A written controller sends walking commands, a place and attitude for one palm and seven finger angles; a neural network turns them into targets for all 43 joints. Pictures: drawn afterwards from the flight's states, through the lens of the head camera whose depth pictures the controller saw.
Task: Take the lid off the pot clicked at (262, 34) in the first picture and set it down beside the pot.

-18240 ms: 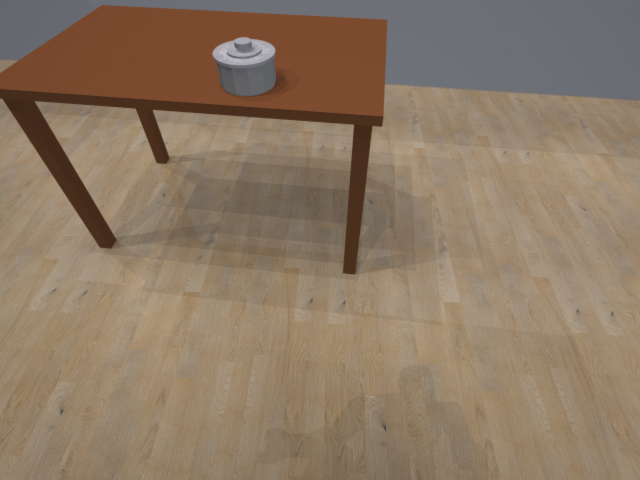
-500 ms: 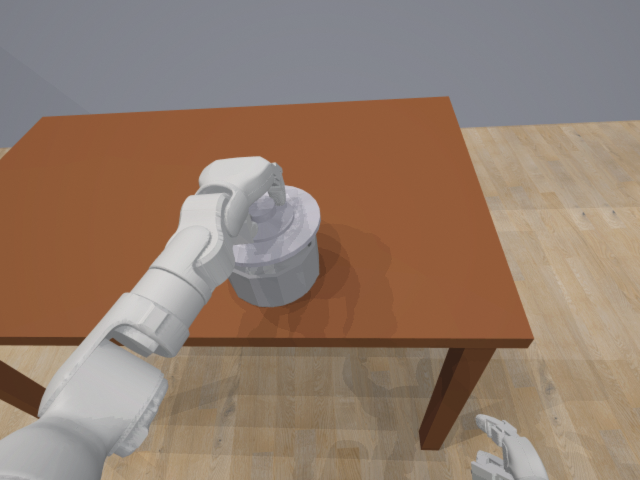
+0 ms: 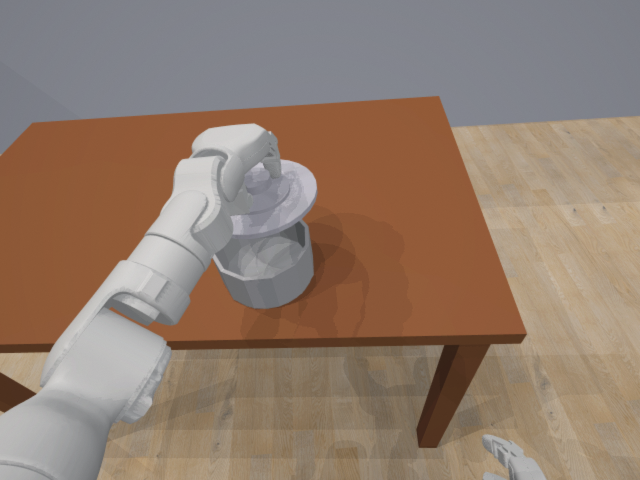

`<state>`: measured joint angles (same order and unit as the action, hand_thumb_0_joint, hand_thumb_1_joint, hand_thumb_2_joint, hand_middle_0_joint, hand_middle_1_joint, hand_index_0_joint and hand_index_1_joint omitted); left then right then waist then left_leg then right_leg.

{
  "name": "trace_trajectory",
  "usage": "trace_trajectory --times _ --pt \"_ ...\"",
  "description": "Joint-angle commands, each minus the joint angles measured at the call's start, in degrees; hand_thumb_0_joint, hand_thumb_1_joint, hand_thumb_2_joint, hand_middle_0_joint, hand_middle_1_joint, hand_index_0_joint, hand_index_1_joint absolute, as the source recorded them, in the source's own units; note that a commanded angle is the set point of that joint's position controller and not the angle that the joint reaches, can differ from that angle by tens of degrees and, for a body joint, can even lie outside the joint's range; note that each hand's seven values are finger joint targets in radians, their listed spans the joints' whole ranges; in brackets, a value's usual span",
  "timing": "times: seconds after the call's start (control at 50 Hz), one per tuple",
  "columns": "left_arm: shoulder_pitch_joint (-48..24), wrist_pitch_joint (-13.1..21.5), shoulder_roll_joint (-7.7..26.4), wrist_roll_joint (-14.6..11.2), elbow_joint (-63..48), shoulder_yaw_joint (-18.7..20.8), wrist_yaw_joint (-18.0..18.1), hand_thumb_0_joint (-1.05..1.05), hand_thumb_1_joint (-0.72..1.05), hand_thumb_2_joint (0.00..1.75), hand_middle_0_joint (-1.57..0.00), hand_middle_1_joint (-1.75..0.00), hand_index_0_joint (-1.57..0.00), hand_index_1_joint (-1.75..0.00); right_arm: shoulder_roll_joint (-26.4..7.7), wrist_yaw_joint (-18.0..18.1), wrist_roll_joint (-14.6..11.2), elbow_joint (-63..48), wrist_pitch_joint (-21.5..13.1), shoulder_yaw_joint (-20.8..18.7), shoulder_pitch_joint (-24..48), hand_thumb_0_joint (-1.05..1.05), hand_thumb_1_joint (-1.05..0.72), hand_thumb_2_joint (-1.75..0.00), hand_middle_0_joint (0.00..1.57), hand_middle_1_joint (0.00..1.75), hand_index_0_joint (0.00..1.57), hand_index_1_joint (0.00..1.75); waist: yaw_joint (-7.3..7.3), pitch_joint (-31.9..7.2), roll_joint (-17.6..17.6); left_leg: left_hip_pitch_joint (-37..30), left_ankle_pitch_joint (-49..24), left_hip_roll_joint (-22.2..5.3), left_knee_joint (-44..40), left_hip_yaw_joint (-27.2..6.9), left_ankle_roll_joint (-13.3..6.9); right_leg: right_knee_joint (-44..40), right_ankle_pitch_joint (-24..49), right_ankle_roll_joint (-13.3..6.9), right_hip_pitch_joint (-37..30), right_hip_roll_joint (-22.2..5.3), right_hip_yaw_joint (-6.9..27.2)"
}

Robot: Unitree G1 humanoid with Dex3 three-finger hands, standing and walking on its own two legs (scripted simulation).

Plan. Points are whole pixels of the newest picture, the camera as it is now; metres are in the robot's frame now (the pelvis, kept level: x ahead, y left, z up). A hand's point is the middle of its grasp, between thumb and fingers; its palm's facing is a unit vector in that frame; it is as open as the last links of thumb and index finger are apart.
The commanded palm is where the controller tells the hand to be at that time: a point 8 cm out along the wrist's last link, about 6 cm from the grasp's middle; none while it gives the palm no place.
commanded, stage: lift the lid straight up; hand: left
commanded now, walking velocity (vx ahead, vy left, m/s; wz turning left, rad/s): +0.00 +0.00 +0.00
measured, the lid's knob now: (254, 181) +0.47 +0.10 +0.14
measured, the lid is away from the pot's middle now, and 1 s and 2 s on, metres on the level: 0.02 0.01 0.14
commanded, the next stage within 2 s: move the lid sideways beside the pot in 0.76 s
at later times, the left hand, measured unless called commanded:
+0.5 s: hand (222, 162) +0.43 +0.12 +0.20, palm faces -0.18 -0.05 -0.98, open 8.0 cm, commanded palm +0.41 +0.12 +0.28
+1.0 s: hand (222, 153) +0.44 +0.12 +0.21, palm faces -0.19 -0.04 -0.98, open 8.0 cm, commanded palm +0.41 +0.13 +0.28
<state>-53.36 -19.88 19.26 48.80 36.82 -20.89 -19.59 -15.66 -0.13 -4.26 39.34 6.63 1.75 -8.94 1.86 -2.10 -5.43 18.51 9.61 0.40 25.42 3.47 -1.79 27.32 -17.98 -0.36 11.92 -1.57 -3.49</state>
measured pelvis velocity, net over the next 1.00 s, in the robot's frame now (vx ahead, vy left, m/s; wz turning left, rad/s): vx -0.01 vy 0.01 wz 0.00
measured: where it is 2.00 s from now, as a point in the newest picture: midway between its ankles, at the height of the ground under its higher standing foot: outside the picture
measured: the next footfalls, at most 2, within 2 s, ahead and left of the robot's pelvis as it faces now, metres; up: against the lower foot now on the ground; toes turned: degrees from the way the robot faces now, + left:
none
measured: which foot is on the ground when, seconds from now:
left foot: down 0.00-1.00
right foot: down 0.00-1.00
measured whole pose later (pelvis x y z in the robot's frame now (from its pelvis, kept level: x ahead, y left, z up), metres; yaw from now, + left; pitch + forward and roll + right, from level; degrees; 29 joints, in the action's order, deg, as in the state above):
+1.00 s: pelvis -0.01 +0.01 +0.00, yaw +0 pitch +2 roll +0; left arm -62.8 -19.7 20.1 50.3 41.0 -19.6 -23.7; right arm -15.2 -0.1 -3.8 39.3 4.3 2.5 -9.2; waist 1.7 -2.0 -5.1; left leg 18.6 7.9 1.3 24.2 3.6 -2.8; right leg 26.7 -16.5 0.5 12.3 -2.4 -3.3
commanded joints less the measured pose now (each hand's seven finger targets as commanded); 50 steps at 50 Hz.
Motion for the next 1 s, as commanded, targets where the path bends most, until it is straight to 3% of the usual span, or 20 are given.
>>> trace_trajectory --times 0.0,0.04,0.08,0.14,0.18,0.24,0.3,0.36,0.42,0.5,0.54,0.62,0.64,0.7,0.76,0.78,0.84,0.9,0.92,0.98 --pt "-36.34 0.32 14.85 1.9 -15.56 8.6 2.78 0.0 0.44 1.25 -0.76 -0.91 -0.85 -0.92 -5.17 0.14 -0.14 -9.57 -3.7 -1.86 8.43 0.0 -0.9 -0.9 0.2 0.3 0.2 0.3 -0.72 -24.64 7.8 -17.56 -13.34 1.92 0.6 -3.96 -3.18 -2.56 26.16 -1.37 -1.12 1.8 1.5" --pt "-36.28 1.22 14.57 1.6 -19.13 8.58 2.41 0.0 0.44 1.25 -0.76 -0.91 -0.85 -0.92 -4.97 -0.11 0.01 -10.47 -4.39 -2.11 8.84 0.0 -0.9 -0.9 0.2 0.3 0.2 0.3 -0.96 -27.75 7.07 -19.22 -17.55 1.94 1.47 -4.46 -3.28 -2.02 29.3 -1.65 -2.56 1.75 1.54" --pt "-33.89 0.31 13.59 2.19 -16.37 7.7 2.15 0.0 0.44 1.25 -0.76 -0.91 -0.85 -0.92 -5.08 -0.54 -0.13 -9.76 -3.93 -2.09 8.69 0.0 -0.9 -0.9 0.2 0.3 0.2 0.3 -0.96 -25.82 6.36 -19.07 -18.06 1.67 1.36 -4.45 -2.95 -1.76 28.62 -1.68 -1.04 1.98 1.13" --pt "-32.79 -1.34 12.02 1.51 -11.87 7.01 1.38 0.0 0.44 1.25 -0.76 -0.91 -0.85 -0.92 -5.42 -0.71 -0.43 -9.2 -3.05 -1.99 9.02 0.0 -0.9 -0.9 0.2 0.3 0.2 0.3 -0.54 -20.54 9.83 -15.62 -14.0 1.64 0.57 -3.91 -2.84 -2.91 25.52 -1.58 0.49 1.89 0.79" --pt "-34.96 -1.39 14.11 1.7 -12.59 8.09 1.36 0.0 0.44 1.25 -0.76 -0.91 -0.85 -0.92 -5.39 -0.45 -0.38 -9.53 -3.3 -1.66 9.56 0.0 -0.9 -0.9 0.2 0.3 0.2 0.3 -0.89 -21.24 9.0 -15.99 -12.91 1.89 0.28 -3.91 -2.92 -2.83 24.78 -1.5 0.15 1.83 1.06" --pt "-38.75 -0.8 12.26 1.41 -16.89 6.2 0.77 0.0 0.44 1.25 -0.76 -0.91 -0.85 -0.92 -5.05 -0.3 -0.3 -9.98 -3.69 -1.79 9.92 0.0 -0.9 -0.9 0.2 0.3 0.2 0.3 -0.3 -24.64 7.58 -18.8 -15.27 1.88 0.94 -4.48 -3.03 -2.6 25.96 -1.71 -0.02 1.79 0.88" --pt "-40.81 -0.85 13.67 2.37 -17.35 6.55 0.46 0.0 0.44 1.25 -0.76 -0.91 -0.85 -0.92 -4.8 -0.35 -0.21 -9.78 -4.18 -1.69 9.91 0.0 -0.9 -0.9 0.2 0.3 0.2 0.3 -0.46 -26.49 6.2 -20.34 -16.33 1.92 1.24 -4.75 -2.93 -2.26 26.41 -1.81 -0.04 1.96 1.17" --pt "-40.38 -0.89 14.48 1.92 -17.26 7.58 -0.07 0.0 0.44 1.25 -0.76 -0.91 -0.85 -0.92 -4.73 -0.66 -0.12 -9.89 -4.34 -1.67 10.26 0.0 -0.9 -0.9 0.2 0.3 0.2 0.3 -0.75 -26.31 6.82 -19.96 -16.99 1.89 1.37 -4.82 -2.86 -2.13 27.32 -1.81 -0.51 1.88 1.2" --pt "-38.18 -2.15 13.13 1.88 -10.97 6.94 -0.85 0.0 0.44 1.25 -0.76 -0.91 -0.85 -0.92 -5.0 -0.51 -0.3 -8.86 -3.43 -1.22 10.19 0.0 -0.9 -0.9 0.2 0.3 0.2 0.3 -0.59 -20.63 9.56 -16.42 -13.15 1.77 0.24 -4.39 -2.58 -2.92 24.05 -1.68 1.53 1.84 0.49" --pt "-41.03 -1.41 13.9 2.11 -14.16 7.09 -1.41 0.0 0.44 1.25 -0.76 -0.91 -0.85 -0.92 -4.76 -0.39 -0.18 -9.92 -3.82 -1.18 11.15 0.0 -0.9 -0.9 0.2 0.3 0.2 0.3 -0.95 -23.27 8.49 -18.05 -13.53 1.95 0.35 -4.72 -2.71 -2.8 23.79 -1.83 0.55 1.68 0.87" --pt "-42.16 -0.96 10.5 1.13 -15.31 4.23 -1.93 0.0 0.44 1.25 -0.76 -0.91 -0.85 -0.92 -4.61 -0.43 -0.3 -10.2 -3.78 -1.33 11.0 0.0 -0.9 -0.9 0.2 0.3 0.2 0.3 -0.1 -23.51 7.87 -18.69 -13.85 2.04 0.51 -5.13 -2.84 -3.1 23.09 -1.97 1.39 1.65 0.59" --pt "-42.62 -1.78 13.34 2.26 -8.23 6.41 -1.96 0.0 0.44 1.25 -0.76 -0.91 -0.85 -0.92 -5.11 0.14 -0.21 -8.68 -3.65 -0.89 9.46 0.0 -0.9 -0.9 0.2 0.3 0.2 0.3 -0.28 -20.37 8.55 -16.47 -8.89 1.88 -0.97 -4.98 -2.49 -3.73 18.13 -1.85 3.07 1.94 0.38" --pt "-43.69 -1.2 14.29 1.51 -9.7 7.54 -1.81 0.0 0.44 1.25 -0.76 -0.91 -0.85 -0.92 -5.51 0.22 -0.07 -8.79 -3.77 -1.11 9.35 0.0 -0.9 -0.9 0.2 0.3 0.2 0.3 -0.33 -21.76 8.03 -16.95 -9.53 1.87 -0.86 -5.27 -2.54 -3.68 18.49 -2.06 2.1 1.76 0.46" --pt "-47.63 -0.26 11.12 2.3 -13.2 4.28 -1.74 0.0 0.44 1.25 -0.76 -0.91 -0.85 -0.92 -4.51 0.09 -0.02 -9.5 -4.97 -1.32 9.25 0.0 -0.9 -0.9 0.2 0.3 0.2 0.3 -0.01 -25.49 6.21 -20.49 -11.26 1.8 -0.47 -5.77 -2.5 -3.21 18.94 -2.11 2.6 2.09 0.45" --pt "-46.12 0.05 12.97 2.5 -11.81 6.25 -1.44 0.0 0.44 1.25 -0.76 -0.91 -0.85 -0.92 -4.9 -0.16 0.24 -9.14 -5.29 -1.54 8.23 0.0 -0.9 -0.9 0.2 0.3 0.2 0.3 -0.4 -26.81 5.96 -20.7 -12.67 1.63 -0.43 -6.04 -2.46 -2.97 19.85 -2.27 1.64 2.27 0.52" --pt "-44.83 -0.43 12.42 2.25 -8.7 6.31 -1.49 0.0 0.44 1.25 -0.76 -0.91 -0.85 -0.92 -4.88 -0.03 0.12 -8.7 -5.07 -1.5 8.05 0.0 -0.9 -0.9 0.2 0.3 0.2 0.3 -0.26 -24.16 8.4 -19.01 -11.39 1.63 -0.66 -5.74 -2.58 -3.44 19.19 -2.1 2.21 2.3 0.37" --pt "-44.31 -0.42 13.64 1.64 -6.6 7.97 -1.08 0.0 0.44 1.25 -0.76 -0.91 -0.85 -0.92 -5.5 0.15 0.13 -8.38 -5.04 -1.43 7.55 0.0 -0.9 -0.9 0.2 0.3 0.2 0.3 -0.5 -21.63 10.04 -16.47 -9.46 1.67 -1.42 -5.38 -2.62 -3.96 18.1 -1.99 2.09 1.97 0.38" --pt "-43.89 0.04 16.36 3.73 -6.5 9.67 -0.4 0.0 0.44 1.25 -0.76 -0.91 -0.85 -0.92 -5.4 0.35 0.29 -8.68 -5.29 -1.28 7.63 0.0 -0.9 -0.9 0.2 0.3 0.2 0.3 -1.48 -23.04 8.17 -16.92 -9.69 1.46 -1.71 -5.17 -2.48 -3.56 17.73 -2.07 1.29 1.97 0.64" --pt "-43.09 0.0 14.65 4.03 -6.25 8.08 -0.51 0.0 0.44 1.25 -0.76 -0.91 -0.85 -0.92 -5.24 0.32 0.25 -8.9 -5.24 -1.23 7.74 0.0 -0.9 -0.9 0.2 0.3 0.2 0.3 -1.33 -22.95 7.84 -17.21 -10.53 1.58 -1.46 -5.27 -2.54 -3.55 18.27 -2.15 1.61 2.0 0.64" --pt "-41.69 -0.01 15.03 4.27 -6.45 8.5 -0.71 0.0 0.44 1.25 -0.76 -0.91 -0.85 -0.92 -5.44 0.15 0.17 -9.45 -4.85 -1.59 7.79 0.0 -0.9 -0.9 0.2 0.3 0.2 0.3 -1.25 -22.9 8.34 -17.07 -10.31 1.3 -1.48 -5.0 -2.58 -3.8 17.92 -2.01 1.37 2.08 0.74"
